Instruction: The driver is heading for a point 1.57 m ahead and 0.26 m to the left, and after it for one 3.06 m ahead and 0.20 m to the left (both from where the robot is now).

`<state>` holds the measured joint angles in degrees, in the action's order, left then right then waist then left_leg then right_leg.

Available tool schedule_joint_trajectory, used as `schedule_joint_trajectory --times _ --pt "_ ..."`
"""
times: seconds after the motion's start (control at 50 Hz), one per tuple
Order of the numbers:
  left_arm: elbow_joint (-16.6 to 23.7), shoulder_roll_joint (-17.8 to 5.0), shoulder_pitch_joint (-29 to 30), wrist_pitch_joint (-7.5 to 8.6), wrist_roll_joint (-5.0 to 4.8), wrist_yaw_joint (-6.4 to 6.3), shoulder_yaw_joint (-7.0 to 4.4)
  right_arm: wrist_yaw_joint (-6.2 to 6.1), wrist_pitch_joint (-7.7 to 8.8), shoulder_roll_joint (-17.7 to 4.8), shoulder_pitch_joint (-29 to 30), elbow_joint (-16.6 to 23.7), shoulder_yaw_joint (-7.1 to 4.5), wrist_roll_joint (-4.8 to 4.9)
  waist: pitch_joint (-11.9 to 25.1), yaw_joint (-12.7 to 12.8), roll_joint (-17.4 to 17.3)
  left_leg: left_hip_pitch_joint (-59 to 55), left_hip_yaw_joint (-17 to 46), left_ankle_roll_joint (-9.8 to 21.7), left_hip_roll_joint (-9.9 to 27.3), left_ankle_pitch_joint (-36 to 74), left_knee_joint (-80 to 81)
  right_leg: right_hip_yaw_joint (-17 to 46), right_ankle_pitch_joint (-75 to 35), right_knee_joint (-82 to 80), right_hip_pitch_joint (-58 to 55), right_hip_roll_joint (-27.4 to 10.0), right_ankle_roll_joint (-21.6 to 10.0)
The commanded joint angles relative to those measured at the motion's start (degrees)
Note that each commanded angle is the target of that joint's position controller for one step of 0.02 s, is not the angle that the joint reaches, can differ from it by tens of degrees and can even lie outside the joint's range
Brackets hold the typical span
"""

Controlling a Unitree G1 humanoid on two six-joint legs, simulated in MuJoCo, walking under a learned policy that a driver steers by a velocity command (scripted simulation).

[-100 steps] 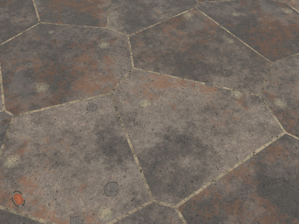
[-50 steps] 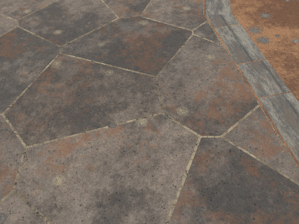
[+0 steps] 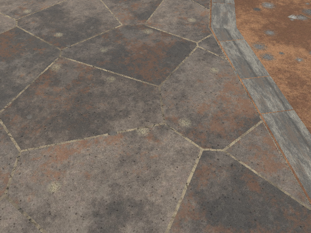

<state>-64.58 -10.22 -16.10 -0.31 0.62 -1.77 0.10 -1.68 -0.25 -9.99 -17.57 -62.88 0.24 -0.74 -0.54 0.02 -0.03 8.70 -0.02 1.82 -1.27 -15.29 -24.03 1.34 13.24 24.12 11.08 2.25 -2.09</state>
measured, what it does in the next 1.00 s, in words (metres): walks ahead: left foot, then left foot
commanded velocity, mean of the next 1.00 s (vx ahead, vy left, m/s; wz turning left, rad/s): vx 0.15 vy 0.00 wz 0.00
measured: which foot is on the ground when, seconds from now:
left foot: down 0.00-0.20, up 0.22-0.48, down 0.50-0.80, up 0.82-0.96, down 0.98-1.00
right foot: down 0.00-0.98, up 1.00-1.00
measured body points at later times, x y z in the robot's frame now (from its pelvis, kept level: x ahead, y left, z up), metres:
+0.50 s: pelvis +0.09 -0.03 -0.01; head +0.11 -0.04 +0.44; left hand +0.05 +0.17 -0.16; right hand +0.14 -0.25 -0.17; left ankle +0.13 +0.08 -0.74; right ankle +0.03 -0.10 -0.74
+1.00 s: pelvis +0.20 +0.02 -0.03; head +0.21 +0.04 +0.42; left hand +0.07 +0.24 -0.18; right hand +0.23 -0.23 -0.16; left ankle +0.22 +0.09 -0.75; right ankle +0.04 -0.10 -0.74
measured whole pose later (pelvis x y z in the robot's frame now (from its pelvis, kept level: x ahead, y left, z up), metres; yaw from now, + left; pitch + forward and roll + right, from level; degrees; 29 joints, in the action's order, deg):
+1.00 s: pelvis +0.20 +0.02 -0.03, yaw -1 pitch -2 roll +1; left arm -67.8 -10.7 -30.1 2.9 1.2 -1.3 -2.0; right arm 0.5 4.3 -9.8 -15.4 -59.0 -3.2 -0.4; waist -2.9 1.0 3.7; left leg 18.2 -6.8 5.5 -1.4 -17.8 -38.5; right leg -0.2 30.1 34.1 -1.2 -1.0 -1.9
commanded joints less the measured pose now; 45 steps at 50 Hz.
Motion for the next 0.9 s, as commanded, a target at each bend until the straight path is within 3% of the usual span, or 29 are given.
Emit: schedule_joint_trajectory --times 0.02,0.06,0.08,0.1,0.14,0.18,0.2,0.22,0.24,0.26,0.28,0.34,0.4,0.44,0.48,0.52,0.54,0.58,0.62,0.68,0.7,0.74,0.78,0.82,0.84,0.86,0.9 --pt "2.0 -5.9 -1.4 -0.07 0.52 0.26 -1.36 0.11 -0.28 -7.2 -3.8 1.4 -1.77 -0.24 -8.0 -0.8 -2.4 7.6 10.0 5.1 5.7 -28.4 7.7 4.5 24.0 -1.1 8.6 -2.1 -3.5" --pt "3.7 -3.1 1.0 0.69 0.94 0.83 -0.91 0.05 -0.04 -7.7 -7.5 0.5 -2.38 -0.23 -8.5 -2.4 -6.0 2.9 18.1 7.9 10.9 -30.5 12.0 1.3 17.0 6.2 14.1 -0.5 -2.7" --pt "4.4 -2.0 1.6 1.31 1.31 1.2 -0.71 -0.02 0.19 -9.0 -8.4 0.0 -3.1 -0.38 -7.7 -2.4 -8.9 1.0 22.9 9.9 15.2 -30.4 15.3 -2.6 9.9 11.6 14.7 0.2 -2.0" --pt "5.1 -3.1 2.4 1.93 1.53 1.46 -0.96 0.04 0.49 -9.4 -8.0 0.1 -3.51 -0.35 -7.5 -2.3 -8.5 2.0 24.8 11.1 17.5 -28.6 17.1 -3.1 7.8 14.9 14.5 -1.5 -1.8" --pt "4.9 -2.4 0.5 2.97 0.93 1.55 -0.96 0.12 1.01 -8.4 -4.6 0.8 -3.43 -0.48 -7.4 0.0 -5.8 4.2 19.4 9.8 15.2 -18.7 14.7 -3.2 8.9 11.5 10.1 -1.8 -2.0" --pt "2.5 -0.7 -6.3 3.66 0.34 0.95 -0.82 0.05 1.18 -7.2 -2.2 0.9 -3.19 -0.23 -7.9 3.2 -5.9 11.3 11.9 6.8 10.1 -9.9 7.0 -4.1 5.0 0.1 -2.7 0.1 -2.7" --pt "1.5 -2.7 -9.3 4.0 0.58 0.28 -1.33 0.06 1.62 -4.5 -2.4 1.0 -2.54 -0.37 -7.6 3.7 -2.0 15.2 8.0 4.6 7.0 -5.4 0.2 1.0 2.9 -3.6 -8.7 -2.9 -2.5" --pt "1.2 -7.7 -12.8 4.12 0.68 -0.37 -2.4 0.22 1.96 -0.9 -2.3 2.3 -1.49 0.09 -5.6 3.8 8.2 21.6 0.3 1.6 0.3 -7.8 -11.5 15.6 4.7 -9.5 -13.2 -12.8 -4.8" --pt "-0.3 -10.0 -17.1 3.54 0.26 -0.24 -2.85 0.07 1.79 -2.5 -2.3 3.3 -1.75 -0.33 -5.0 4.9 13.8 23.4 -3.4 0.7 -0.7 -16.2 -19.4 24.8 -7.6 -11.3 -12.6 -21.7 -10.1" --pt "0.1 -6.1 -15.0 3.58 0.8 -0.17 -1.82 -0.04 1.51 -4.2 -1.3 2.8 -2.17 -0.72 -6.2 3.2 7.4 23.2 -0.8 0.6 1.4 -17.1 -25.3 23.3 -18.3 -9.7 -11.2 -21.7 -11.5" --pt "1.0 -4.6 -12.3 3.87 0.87 -0.17 -1.25 0.01 1.34 -2.5 -1.9 2.1 -1.82 -0.71 -6.1 1.8 4.4 21.9 0.1 0.2 2.2 -15.4 -27.3 18.7 -27.0 -8.5 -9.7 -20.2 -11.4" --pt "2.3 -3.1 -7.2 4.4 0.81 -0.99 0.04 0.41 1.04 -1.4 -2.7 1.0 -1.48 -0.25 -2.5 -1.4 4.3 14.9 -0.4 -1.0 3.2 -8.8 -23.7 7.8 -43.7 -6.9 -8.6 -14.9 -8.4" --pt "1.5 -2.5 -7.5 4.1 0.62 -1.32 0.86 -0.12 0.29 -0.9 -1.2 1.0 -1.05 0.65 -1.1 -1.5 6.3 9.8 -2.2 -1.3 1.6 -5.1 -15.8 2.8 -49.8 -4.0 -8.0 -12.0 -6.6" --pt "0.9 -2.6 -8.4 3.62 0.4 -1.44 1.04 -0.68 -0.12 -1.1 -0.2 0.9 -0.86 0.98 -0.8 -0.8 7.0 7.0 -3.0 -1.0 1.2 -2.0 -10.8 2.8 -48.7 -2.7 -7.5 -12.0 -6.3" --pt "0.5 -2.8 -7.9 3.12 -0.22 -1.35 1.01 -0.96 -0.07 -0.6 -0.9 0.4 -0.43 0.83 -1.1 -1.9 5.6 0.5 -2.6 -0.4 2.2 8.6 -2.2 2.8 -41.1 -1.7 -4.2 -11.6 -4.6" --pt "0.7 -3.2 -9.2 3.1 -0.2 -1.08 0.56 -1.02 0.66 -4.5 -2.1 0.3 -0.97 -0.18 -0.3 -1.1 1.9 -8.0 3.5 0.6 8.0 25.0 -1.0 3.0 -20.3 -2.1 2.0 -8.7 -2.3" --pt "-0.4 -0.6 -13.9 2.72 -0.42 -1.02 0.71 -0.82 0.63 -6.0 -1.1 -0.3 -1.3 0.05 -1.2 1.5 -3.6 -7.5 4.3 3.0 9.6 31.3 -4.2 2.4 -11.9 -4.6 2.2 -6.5 -1.9" --pt "-1.3 -1.1 -12.4 1.95 0.22 -1.56 0.53 -0.47 0.46 -2.4 0.6 -0.3 -0.84 0.27 -4.8 -0.1 -4.0 -2.5 4.3 2.8 8.4 25.3 -2.9 2.1 -10.0 -4.8 -0.2 -5.9 -1.7" --pt "-1.1 -2.0 -10.7 1.73 0.11 -1.43 0.09 -0.91 0.63 -1.7 0.2 -0.7 -0.71 0.23 -4.3 -0.3 -2.5 -2.1 3.9 2.3 7.6 26.1 -1.8 2.3 -16.3 -3.9 -2.8 -6.7 -1.6" --pt "-1.4 -1.2 -10.5 1.68 -0.11 -1.45 0.15 -1.33 0.99 -2.4 -0.1 -1.1 -0.98 0.65 -1.8 0.1 -0.7 -3.4 3.6 2.4 7.4 28.0 -1.8 2.0 -19.6 -4.0 -5.8 -7.2 -1.1" --pt "-1.8 -1.1 -11.0 1.63 -0.02 -1.45 0.11 -1.28 1.0 -2.3 -0.5 -1.4 -1.05 0.59 -0.6 0.3 -0.3 -3.6 3.2 2.7 6.8 23.4 -1.6 1.7 -15.0 -4.4 -6.7 -6.7 -1.4" --pt "-2.0 -1.9 -11.4 1.34 0.37 -1.32 -0.55 -0.95 0.68 -3.2 -0.5 -1.4 -1.82 0.3 -2.2 0.5 0.7 -0.9 1.9 4.1 4.1 5.5 -3.5 1.5 1.4 -3.3 -5.6 -5.0 -3.5" --pt "-2.0 -2.7 -12.7 1.42 0.55 -0.96 -1.14 -0.1 0.67 -2.8 0.4 -0.4 -2.23 -0.12 -8.2 1.3 3.9 7.5 1.4 4.9 2.1 -11.8 -6.4 6.6 16.7 -5.0 -2.7 -7.4 -6.9" --pt "-2.6 -5.3 -16.6 2.02 0.17 -0.93 -2.03 0.81 1.71 -0.9 4.4 2.4 -1.89 -0.55 -13.6 3.2 8.9 20.3 -2.9 4.2 -0.3 -13.8 -14.3 16.1 21.4 -10.2 -6.8 -14.5 -11.1" --pt "-2.9 -6.8 -17.4 2.37 0.28 -0.99 -2.57 1.15 2.43 -0.7 6.5 4.1 -1.84 -1.14 -16.0 3.5 9.9 26.2 -5.4 3.9 0.7 -12.0 -17.1 19.6 16.2 -11.0 -10.0 -18.8 -13.2" --pt "-3.0 -6.7 -18.6 2.82 0.62 -0.88 -2.73 1.34 3.2 -1.6 8.7 5.5 -2.15 -1.19 -16.6 4.3 8.4 29.8 -5.4 3.8 1.8 -12.2 -18.7 21.0 8.4 -10.4 -12.6 -20.9 -14.5" --pt "-3.0 -7.2 -19.6 3.58 1.52 -0.58 -3.1 1.86 4.39 -3.0 9.5 7.3 -2.96 -0.4 -14.8 4.4 6.9 33.1 -4.5 3.7 3.1 -13.5 -21.1 20.1 -5.6 -8.4 -17.6 -22.4 -14.8"
Keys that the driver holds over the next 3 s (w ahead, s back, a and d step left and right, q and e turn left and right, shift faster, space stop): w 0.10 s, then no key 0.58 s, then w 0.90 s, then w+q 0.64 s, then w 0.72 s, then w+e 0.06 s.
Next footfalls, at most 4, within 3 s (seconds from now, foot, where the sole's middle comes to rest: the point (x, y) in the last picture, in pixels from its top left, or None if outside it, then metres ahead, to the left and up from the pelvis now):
0.50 left None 0.17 0.08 -0.78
0.98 left None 0.26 0.10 -0.78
1.50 right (171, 219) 0.60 -0.04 -0.78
2.06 left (135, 167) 0.88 0.14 -0.78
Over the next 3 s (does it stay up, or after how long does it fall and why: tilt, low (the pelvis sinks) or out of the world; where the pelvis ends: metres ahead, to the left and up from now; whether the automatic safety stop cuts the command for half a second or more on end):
stays up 1.24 0.20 0.00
